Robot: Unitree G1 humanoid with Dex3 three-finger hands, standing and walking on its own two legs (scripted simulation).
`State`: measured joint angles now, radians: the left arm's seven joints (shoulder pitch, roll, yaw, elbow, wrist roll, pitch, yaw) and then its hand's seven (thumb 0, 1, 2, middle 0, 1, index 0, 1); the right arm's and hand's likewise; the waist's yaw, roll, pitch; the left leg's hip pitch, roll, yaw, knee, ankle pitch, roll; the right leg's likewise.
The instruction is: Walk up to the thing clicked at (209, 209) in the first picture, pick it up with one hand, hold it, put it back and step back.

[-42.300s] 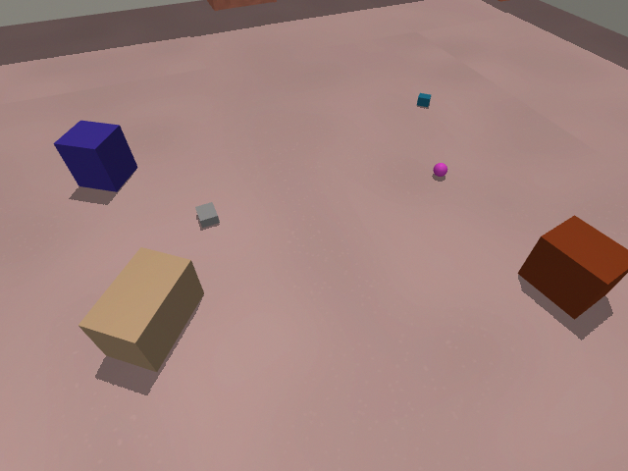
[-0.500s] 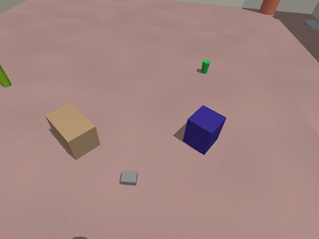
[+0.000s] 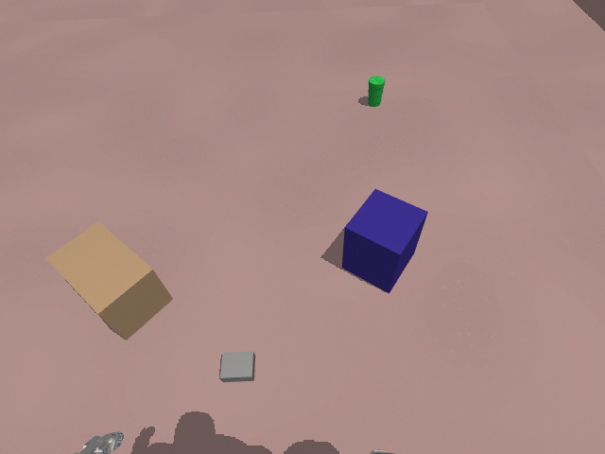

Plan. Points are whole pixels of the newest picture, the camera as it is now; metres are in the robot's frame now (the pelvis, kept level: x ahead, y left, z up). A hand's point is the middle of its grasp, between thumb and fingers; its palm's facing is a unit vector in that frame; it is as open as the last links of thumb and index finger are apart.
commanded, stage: walk up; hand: left
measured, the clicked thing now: (238, 366) +0.48 +0.26 -0.73
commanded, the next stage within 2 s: none
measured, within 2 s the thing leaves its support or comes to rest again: neither
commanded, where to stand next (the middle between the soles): +0.11 +0.00 m, yaw +2 degrees
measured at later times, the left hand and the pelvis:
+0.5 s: hand (148, 453) +0.17 +0.25 -0.16, palm faces -0.01 -0.94 -0.34, open 7.4 cm; pelvis +0.08 -0.01 +0.00, yaw +1 degrees
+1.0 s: hand out of the picture +0.07 +0.26 -0.14, palm faces +0.06 -0.90 -0.44, open 7.4 cm; pelvis +0.02 -0.03 +0.00, yaw +3 degrees
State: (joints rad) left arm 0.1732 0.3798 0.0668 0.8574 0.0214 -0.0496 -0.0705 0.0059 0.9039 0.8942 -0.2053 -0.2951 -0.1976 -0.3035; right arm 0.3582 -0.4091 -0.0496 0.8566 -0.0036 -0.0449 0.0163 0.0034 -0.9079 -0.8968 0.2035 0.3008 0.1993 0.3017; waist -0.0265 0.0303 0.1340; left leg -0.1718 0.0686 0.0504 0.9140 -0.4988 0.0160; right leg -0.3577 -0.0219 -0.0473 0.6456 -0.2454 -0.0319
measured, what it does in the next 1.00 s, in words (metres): steps on the spot: left foot, then right foot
